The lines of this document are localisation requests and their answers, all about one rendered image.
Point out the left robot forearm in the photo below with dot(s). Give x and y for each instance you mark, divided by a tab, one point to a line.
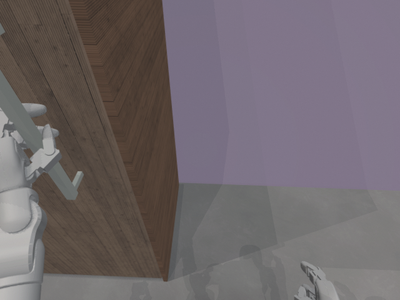
22	252

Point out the wardrobe door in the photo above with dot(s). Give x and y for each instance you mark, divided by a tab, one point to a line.
101	232

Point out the robot right hand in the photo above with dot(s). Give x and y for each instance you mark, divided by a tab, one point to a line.
324	289

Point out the handle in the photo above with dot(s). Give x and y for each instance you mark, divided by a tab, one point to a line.
16	113

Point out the robot left hand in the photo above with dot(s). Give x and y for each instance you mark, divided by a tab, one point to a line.
13	172

